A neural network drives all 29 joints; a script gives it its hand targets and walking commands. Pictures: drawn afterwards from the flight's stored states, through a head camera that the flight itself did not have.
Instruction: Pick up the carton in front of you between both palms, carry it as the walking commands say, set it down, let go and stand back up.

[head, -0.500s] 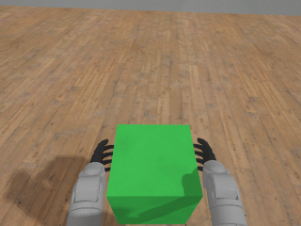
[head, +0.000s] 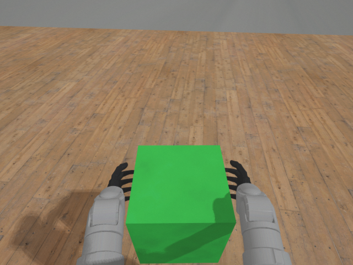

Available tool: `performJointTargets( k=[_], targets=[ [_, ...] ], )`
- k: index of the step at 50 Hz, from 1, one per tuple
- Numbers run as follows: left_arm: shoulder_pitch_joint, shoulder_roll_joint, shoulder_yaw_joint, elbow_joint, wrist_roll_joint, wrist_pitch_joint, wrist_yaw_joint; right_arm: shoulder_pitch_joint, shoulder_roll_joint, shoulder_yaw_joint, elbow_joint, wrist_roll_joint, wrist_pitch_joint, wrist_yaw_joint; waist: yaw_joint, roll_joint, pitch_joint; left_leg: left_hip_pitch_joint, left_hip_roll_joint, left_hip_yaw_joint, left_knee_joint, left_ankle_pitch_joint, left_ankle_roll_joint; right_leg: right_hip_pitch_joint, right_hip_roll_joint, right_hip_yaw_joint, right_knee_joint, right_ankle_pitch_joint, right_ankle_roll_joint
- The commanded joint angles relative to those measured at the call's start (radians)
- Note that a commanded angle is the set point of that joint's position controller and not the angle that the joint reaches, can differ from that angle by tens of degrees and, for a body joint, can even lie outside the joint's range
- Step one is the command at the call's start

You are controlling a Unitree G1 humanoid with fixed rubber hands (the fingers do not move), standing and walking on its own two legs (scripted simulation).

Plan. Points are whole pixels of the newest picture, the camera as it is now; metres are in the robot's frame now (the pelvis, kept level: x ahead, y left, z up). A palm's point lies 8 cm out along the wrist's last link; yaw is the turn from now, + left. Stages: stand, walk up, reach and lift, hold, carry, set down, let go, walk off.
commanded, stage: hold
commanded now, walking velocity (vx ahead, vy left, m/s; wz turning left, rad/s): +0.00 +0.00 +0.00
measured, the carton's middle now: (179, 205) +0.31 +0.00 -0.03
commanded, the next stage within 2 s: set down in 0.20 s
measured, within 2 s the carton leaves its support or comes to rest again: neither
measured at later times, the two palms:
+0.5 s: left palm (122, 183) +0.34 +0.15 +0.02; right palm (237, 184) +0.33 -0.15 +0.02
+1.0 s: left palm (142, 205) +0.40 +0.12 -0.17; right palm (232, 211) +0.37 -0.18 -0.17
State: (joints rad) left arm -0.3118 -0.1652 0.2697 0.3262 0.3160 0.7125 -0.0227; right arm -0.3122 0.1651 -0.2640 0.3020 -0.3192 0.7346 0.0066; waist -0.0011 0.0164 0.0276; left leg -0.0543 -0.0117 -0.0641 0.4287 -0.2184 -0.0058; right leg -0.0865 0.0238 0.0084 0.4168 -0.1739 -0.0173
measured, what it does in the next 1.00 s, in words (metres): lowers itself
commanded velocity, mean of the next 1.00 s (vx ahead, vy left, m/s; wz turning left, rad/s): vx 0.00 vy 0.00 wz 0.00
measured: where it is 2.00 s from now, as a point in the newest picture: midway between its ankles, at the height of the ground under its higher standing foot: outside the picture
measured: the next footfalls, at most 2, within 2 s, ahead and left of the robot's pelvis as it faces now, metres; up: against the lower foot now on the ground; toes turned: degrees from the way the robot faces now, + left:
none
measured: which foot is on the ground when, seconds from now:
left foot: down 0.00-1.00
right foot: down 0.00-1.00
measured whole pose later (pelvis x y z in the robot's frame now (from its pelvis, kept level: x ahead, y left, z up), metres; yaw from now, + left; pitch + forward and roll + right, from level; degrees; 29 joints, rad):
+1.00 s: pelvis -0.02 +0.01 -0.10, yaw +0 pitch +32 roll +0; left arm -0.69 -0.12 0.38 0.55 0.23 0.21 0.04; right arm -0.66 0.13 -0.48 0.46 -0.25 0.23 0.00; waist -0.06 0.03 -0.06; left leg -1.26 -0.08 -0.07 1.08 -0.39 -0.01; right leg -1.29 0.04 0.07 1.06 -0.33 0.02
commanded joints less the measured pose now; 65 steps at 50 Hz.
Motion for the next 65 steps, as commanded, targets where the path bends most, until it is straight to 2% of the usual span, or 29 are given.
performJointTargets(
  k=[1, 12, 15, 18, 22, 26, 29, 32, 37, 42, 46, 50, 53, 58, 65],
  targets=[
    [-0.523, -0.945, -0.503, -0.018, -0.263, -0.039, -0.258, -0.502, 0.963, 0.521, 0.000, 0.278, -0.034, 0.268, 0.003, -0.030, -0.182, -0.113, -0.057, -0.019, -0.106, -0.058, 0.042, 0.114, 0.022, 0.080, -0.094, -0.076, 0.015],
    [-0.478, -0.938, -0.520, -0.063, -0.273, -0.032, -0.233, -0.460, 0.943, 0.532, -0.047, 0.284, -0.036, 0.246, 0.003, -0.023, -0.243, -0.051, -0.067, -0.025, -0.103, 0.117, 0.022, 0.160, 0.035, 0.077, -0.072, 0.165, 0.020],
    [-0.487, -0.935, -0.505, -0.050, -0.263, -0.037, -0.226, -0.469, 0.921, 0.506, -0.035, 0.268, -0.045, 0.241, -0.002, -0.017, -0.233, -0.047, -0.068, -0.026, -0.099, 0.132, 0.016, 0.148, 0.042, 0.075, -0.065, 0.171, 0.015],
    [-0.537, -0.932, -0.451, 0.020, -0.229, -0.060, -0.224, -0.517, 0.894, 0.435, 0.036, 0.224, -0.073, 0.241, -0.012, -0.010, -0.192, -0.073, -0.067, -0.023, -0.089, 0.079, 0.014, 0.103, 0.046, 0.068, -0.051, 0.102, 0.008],
    [-0.628, -0.912, -0.324, 0.170, -0.146, -0.125, -0.214, -0.616, 0.850, 0.295, 0.168, 0.130, -0.141, 0.235, -0.032, -0.006, -0.143, -0.156, -0.066, -0.025, -0.042, 0.013, 0.018, 0.011, 0.051, 0.054, 0.001, 0.035, -0.003],
    [-0.651, -0.803, -0.186, 0.249, -0.045, -0.221, -0.175, -0.633, 0.744, 0.147, 0.243, 0.025, -0.231, 0.206, -0.041, -0.005, -0.130, -0.271, -0.073, -0.018, 0.033, 0.045, 0.017, -0.097, 0.066, 0.047, 0.076, 0.070, -0.005],
    [-0.622, -0.722, -0.138, 0.270, -0.003, -0.318, -0.150, -0.605, 0.664, 0.095, 0.265, -0.016, -0.327, 0.193, -0.044, -0.008, -0.191, -0.345, -0.086, -0.007, 0.097, 0.116, 0.011, -0.183, 0.075, 0.045, 0.142, 0.145, 0.005],
    [-0.623, -0.726, -0.176, 0.279, -0.014, -0.426, -0.139, -0.611, 0.678, 0.137, 0.270, 0.001, -0.430, 0.196, -0.038, -0.002, -0.316, -0.393, -0.102, -0.004, 0.170, 0.192, 0.005, -0.258, 0.082, 0.038, 0.219, 0.220, 0.016],
    [-0.730, -0.813, -0.349, 0.268, -0.093, -0.564, -0.126, -0.705, 0.766, 0.288, 0.255, 0.082, -0.561, 0.209, -0.055, 0.000, -0.631, -0.496, -0.119, -0.009, 0.333, 0.308, -0.007, -0.387, 0.098, 0.027, 0.384, 0.327, 0.029],
    [-0.832, -0.850, -0.509, 0.196, -0.170, -0.600, -0.120, -0.796, 0.811, 0.421, 0.179, 0.156, -0.597, 0.206, -0.080, 0.000, -1.006, -0.588, -0.129, -0.005, 0.493, 0.395, -0.018, -0.475, 0.102, 0.014, 0.535, 0.420, 0.045],
    [-0.869, -0.860, -0.518, 0.209, -0.184, -0.554, -0.134, -0.828, 0.839, 0.437, 0.183, 0.174, -0.551, 0.212, -0.086, 0.008, -1.058, -0.740, -0.143, 0.016, 0.562, 0.271, -0.023, -0.594, 0.106, 0.004, 0.601, 0.318, 0.052],
    [-0.927, -0.856, -0.444, 0.279, -0.157, -0.485, -0.173, -0.877, 0.864, 0.379, 0.240, 0.153, -0.481, 0.231, -0.089, 0.017, -0.951, -0.928, -0.150, 0.039, 0.602, 0.049, -0.018, -0.727, 0.105, -0.005, 0.633, 0.129, 0.052],
    [-0.977, -0.841, -0.382, 0.336, -0.135, -0.453, -0.195, -0.925, 0.863, 0.327, 0.277, 0.133, -0.444, 0.238, -0.093, 0.022, -0.911, -1.040, -0.153, 0.052, 0.643, -0.037, -0.011, -0.803, 0.105, -0.012, 0.671, 0.054, 0.051],
    [-1.048, -0.815, -0.318, 0.403, -0.126, -0.451, -0.201, -1.004, 0.848, 0.278, 0.308, 0.127, -0.436, 0.228, -0.099, 0.020, -0.946, -1.180, -0.164, 0.066, 0.734, -0.060, -0.009, -0.899, 0.108, -0.021, 0.757, 0.051, 0.056],
    [-1.161, -0.787, -0.330, 0.432, -0.168, -0.472, -0.172, -1.119, 0.820, 0.291, 0.300, 0.173, -0.456, 0.192, -0.115, 0.025, -1.098, -1.313, -0.180, 0.080, 0.880, -0.047, -0.015, -0.995, 0.116, -0.037, 0.902, 0.093, 0.069]
  ],
)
